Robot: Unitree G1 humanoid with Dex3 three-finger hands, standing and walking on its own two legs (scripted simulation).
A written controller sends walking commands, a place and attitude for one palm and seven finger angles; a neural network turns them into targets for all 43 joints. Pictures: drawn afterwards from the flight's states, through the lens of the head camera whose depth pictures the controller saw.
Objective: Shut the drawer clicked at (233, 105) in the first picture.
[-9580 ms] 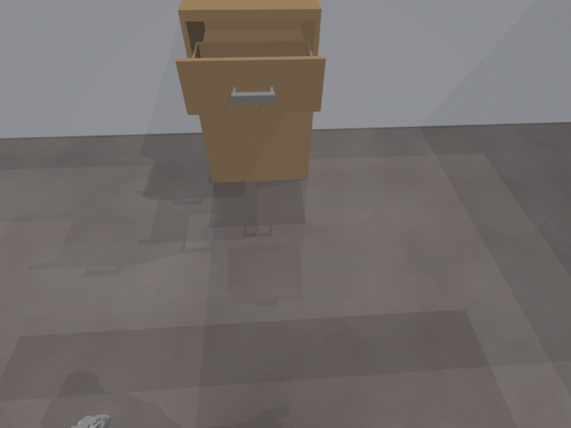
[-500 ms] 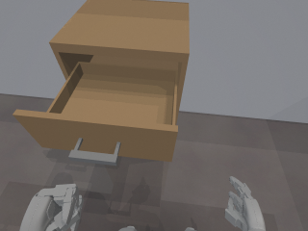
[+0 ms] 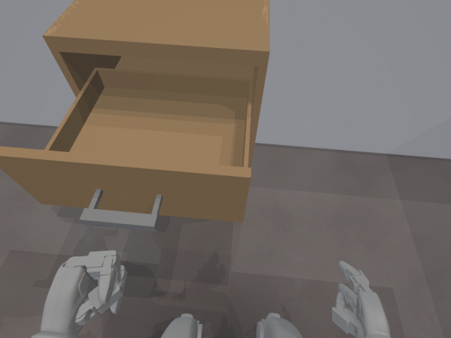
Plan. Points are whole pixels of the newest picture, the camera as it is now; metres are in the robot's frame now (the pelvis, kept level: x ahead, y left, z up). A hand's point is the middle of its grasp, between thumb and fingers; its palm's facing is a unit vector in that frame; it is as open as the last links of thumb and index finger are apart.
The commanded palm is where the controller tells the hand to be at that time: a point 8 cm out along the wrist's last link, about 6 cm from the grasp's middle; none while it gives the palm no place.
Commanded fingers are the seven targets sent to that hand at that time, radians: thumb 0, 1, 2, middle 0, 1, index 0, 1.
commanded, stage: bring the fist close to the handle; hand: left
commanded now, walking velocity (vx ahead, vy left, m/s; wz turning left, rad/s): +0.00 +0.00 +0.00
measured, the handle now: (124, 208) +0.34 +0.21 +0.00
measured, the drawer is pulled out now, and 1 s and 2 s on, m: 0.30 0.30 0.21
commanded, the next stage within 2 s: push the drawer shut in 0.86 s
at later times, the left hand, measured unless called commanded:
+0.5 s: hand (132, 271) +0.23 +0.17 +0.00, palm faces -0.07 -1.00 -0.04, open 3.3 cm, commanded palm +0.21 +0.23 +0.00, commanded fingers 0.00 0.90 0.90 -1.40 -1.60 -1.40 -1.60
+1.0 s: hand (132, 272) +0.23 +0.17 +0.00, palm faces -0.06 -1.00 -0.05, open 3.3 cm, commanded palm +0.22 +0.22 +0.00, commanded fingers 0.00 0.90 0.90 -1.40 -1.60 -1.40 -1.60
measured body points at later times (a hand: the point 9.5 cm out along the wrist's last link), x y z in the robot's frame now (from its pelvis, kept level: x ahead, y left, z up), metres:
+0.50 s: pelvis -0.01 +0.01 -0.03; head +0.09 +0.01 +0.41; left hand +0.23 +0.22 +0.01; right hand +0.18 -0.23 -0.11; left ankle -0.01 +0.12 -0.65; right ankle +0.02 -0.10 -0.65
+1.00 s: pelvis -0.01 +0.01 -0.03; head +0.09 +0.02 +0.40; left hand +0.23 +0.22 +0.01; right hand +0.18 -0.22 -0.12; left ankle -0.01 +0.12 -0.65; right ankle +0.02 -0.10 -0.65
